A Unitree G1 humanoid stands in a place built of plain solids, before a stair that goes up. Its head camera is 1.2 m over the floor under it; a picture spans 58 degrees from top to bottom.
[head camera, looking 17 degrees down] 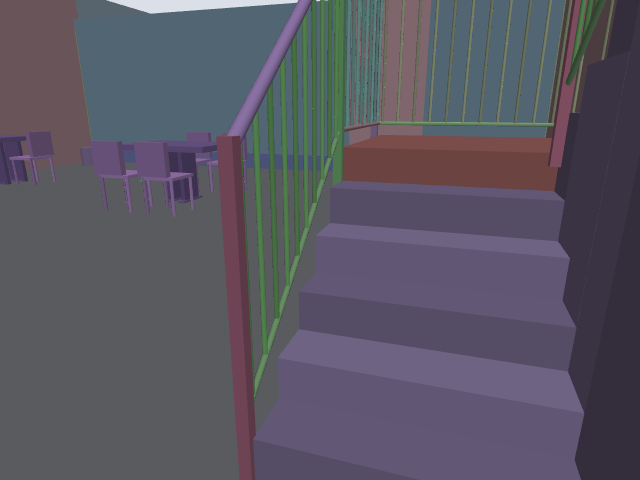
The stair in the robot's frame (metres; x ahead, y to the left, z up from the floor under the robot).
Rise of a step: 0.17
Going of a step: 0.22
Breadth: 0.98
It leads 18 degrees to the right of straight ahead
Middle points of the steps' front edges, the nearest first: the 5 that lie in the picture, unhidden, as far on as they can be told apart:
1.22 -0.31 0.34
1.43 -0.38 0.51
1.64 -0.45 0.67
1.85 -0.51 0.84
2.06 -0.58 1.01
